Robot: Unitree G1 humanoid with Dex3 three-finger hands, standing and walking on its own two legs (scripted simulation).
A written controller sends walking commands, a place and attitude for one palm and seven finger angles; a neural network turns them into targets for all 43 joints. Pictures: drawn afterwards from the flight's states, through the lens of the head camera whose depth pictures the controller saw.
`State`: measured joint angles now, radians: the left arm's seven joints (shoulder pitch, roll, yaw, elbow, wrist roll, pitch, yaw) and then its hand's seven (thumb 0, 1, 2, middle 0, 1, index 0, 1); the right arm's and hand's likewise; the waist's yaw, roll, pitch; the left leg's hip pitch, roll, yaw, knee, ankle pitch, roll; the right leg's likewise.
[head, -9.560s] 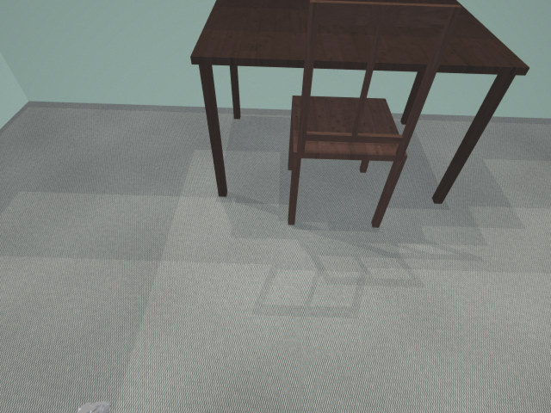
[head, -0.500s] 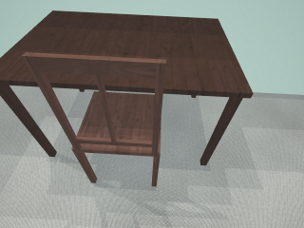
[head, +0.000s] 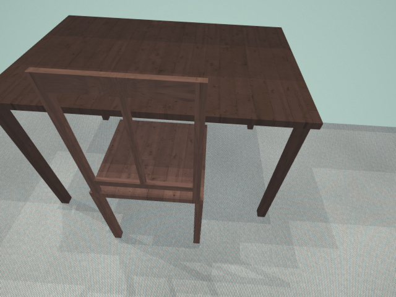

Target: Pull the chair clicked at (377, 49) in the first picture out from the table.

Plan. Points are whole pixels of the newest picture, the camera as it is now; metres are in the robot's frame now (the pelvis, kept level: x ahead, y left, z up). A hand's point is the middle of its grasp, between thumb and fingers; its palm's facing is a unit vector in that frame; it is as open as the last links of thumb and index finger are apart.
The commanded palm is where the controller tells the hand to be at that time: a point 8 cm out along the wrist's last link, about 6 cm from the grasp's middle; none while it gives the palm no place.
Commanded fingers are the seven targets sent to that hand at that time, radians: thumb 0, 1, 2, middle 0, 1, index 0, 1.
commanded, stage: look again from close up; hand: left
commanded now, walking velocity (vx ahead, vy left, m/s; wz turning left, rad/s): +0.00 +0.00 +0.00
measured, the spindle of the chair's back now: (134, 147) +0.52 +0.23 -0.06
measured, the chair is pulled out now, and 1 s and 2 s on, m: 0.00 0.00 0.00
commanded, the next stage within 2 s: shuffle to correct the standing spot in 0.20 s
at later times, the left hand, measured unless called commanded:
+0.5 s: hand out of the picture -0.03 +0.16 -0.18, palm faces +0.08 -0.99 -0.15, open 7.4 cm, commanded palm none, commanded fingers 0.00 0.90 0.90 -0.20 -0.30 -0.20 -0.30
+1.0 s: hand out of the picture +0.14 +0.20 -0.18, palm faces +0.10 -0.97 -0.23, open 7.3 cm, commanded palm none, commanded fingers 0.00 0.90 0.90 -0.20 -0.30 -0.20 -0.30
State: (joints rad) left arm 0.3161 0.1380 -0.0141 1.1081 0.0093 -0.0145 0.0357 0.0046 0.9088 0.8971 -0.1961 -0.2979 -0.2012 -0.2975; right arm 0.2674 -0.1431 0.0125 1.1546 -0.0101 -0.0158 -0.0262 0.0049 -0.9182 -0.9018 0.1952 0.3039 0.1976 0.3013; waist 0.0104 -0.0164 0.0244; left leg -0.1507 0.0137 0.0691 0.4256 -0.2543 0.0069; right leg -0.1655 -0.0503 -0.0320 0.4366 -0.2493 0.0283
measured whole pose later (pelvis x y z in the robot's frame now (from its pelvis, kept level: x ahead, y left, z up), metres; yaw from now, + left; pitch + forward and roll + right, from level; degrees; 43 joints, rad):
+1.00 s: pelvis +0.09 +0.02 -0.01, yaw +3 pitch +0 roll +0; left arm 0.22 0.15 0.02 1.02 0.02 -0.05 0.05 0.01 0.93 0.90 -0.20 -0.30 -0.20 -0.30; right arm 0.33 -0.12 -0.01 1.14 -0.01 0.01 -0.04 0.00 -0.91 -0.90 0.20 0.30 0.20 0.30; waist -0.01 0.02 0.05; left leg -0.29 0.00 0.05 0.82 -0.54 -0.01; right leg -0.24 -0.03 -0.13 0.57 -0.33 -0.04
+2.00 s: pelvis +0.10 +0.03 -0.01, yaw +1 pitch +0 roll +1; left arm 0.28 0.17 -0.01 1.04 0.01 -0.01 0.04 0.01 0.92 0.90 -0.20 -0.30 -0.20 -0.30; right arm 0.33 -0.14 0.01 1.11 -0.02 -0.01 -0.01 0.00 -0.91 -0.90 0.20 0.30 0.20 0.30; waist -0.01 0.00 0.02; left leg -0.25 0.02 0.09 0.49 -0.24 0.01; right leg -0.19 -0.02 -0.04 0.52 -0.32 -0.01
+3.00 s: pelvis +0.07 +0.02 -0.09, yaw +3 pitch +12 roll +1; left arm 0.39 0.16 0.12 0.22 -0.24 -0.51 -0.34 0.01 0.64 0.78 -0.17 -0.26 -0.18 -0.26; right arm 0.13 -0.26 -0.07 0.53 0.03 -0.23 -0.01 0.01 -0.90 -0.90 0.20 0.30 0.20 0.30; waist -0.01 -0.03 -0.16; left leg -0.87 0.05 0.04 1.10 -0.44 -0.01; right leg -0.79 -0.03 -0.08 1.14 -0.56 -0.04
